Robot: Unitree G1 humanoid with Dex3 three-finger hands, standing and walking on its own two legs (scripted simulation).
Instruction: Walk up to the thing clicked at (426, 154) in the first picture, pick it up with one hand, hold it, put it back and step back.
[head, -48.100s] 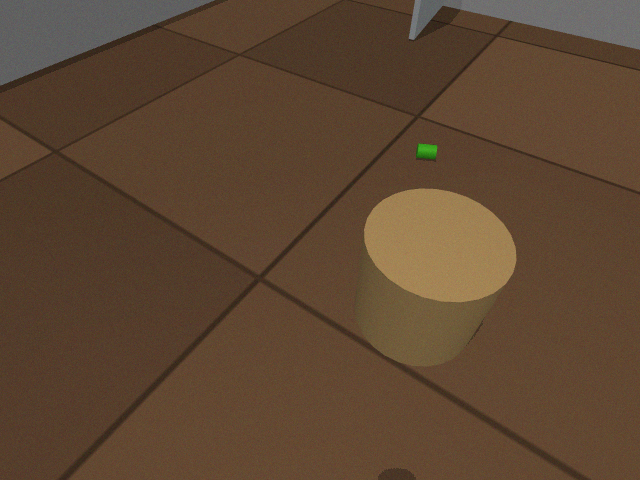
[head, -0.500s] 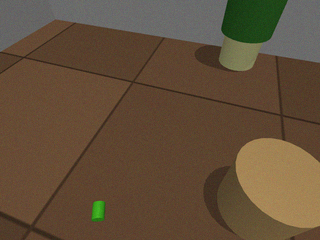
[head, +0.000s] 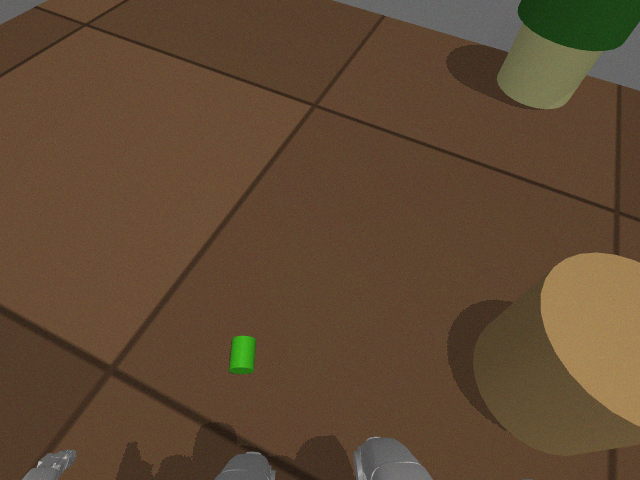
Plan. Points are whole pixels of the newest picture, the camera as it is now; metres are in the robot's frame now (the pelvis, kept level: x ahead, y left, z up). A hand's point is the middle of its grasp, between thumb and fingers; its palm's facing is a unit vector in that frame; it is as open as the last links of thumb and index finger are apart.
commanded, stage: walk up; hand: left
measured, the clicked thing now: (242, 355) +0.47 +0.20 -0.72
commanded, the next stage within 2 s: none
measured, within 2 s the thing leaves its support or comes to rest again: neither
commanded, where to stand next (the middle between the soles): +0.04 -0.02 m, yaw -5 degrees
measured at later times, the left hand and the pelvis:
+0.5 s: hand out of the picture +0.07 +0.22 -0.13, palm faces -0.11 -0.91 -0.40, open 7.4 cm; pelvis -0.03 -0.04 +0.00, yaw -5 degrees
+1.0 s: hand out of the picture +0.08 +0.21 -0.13, palm faces -0.09 -0.93 -0.35, open 7.4 cm; pelvis -0.01 -0.04 +0.02, yaw -5 degrees
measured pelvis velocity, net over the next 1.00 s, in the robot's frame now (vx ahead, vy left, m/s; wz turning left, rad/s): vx -0.01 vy -0.04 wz -0.08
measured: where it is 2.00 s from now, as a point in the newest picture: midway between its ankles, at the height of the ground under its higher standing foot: outside the picture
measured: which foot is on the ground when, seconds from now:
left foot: down 0.00-0.36, up 0.38-0.64, down 0.66-1.00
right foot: up 0.00-0.32, down 0.34-1.00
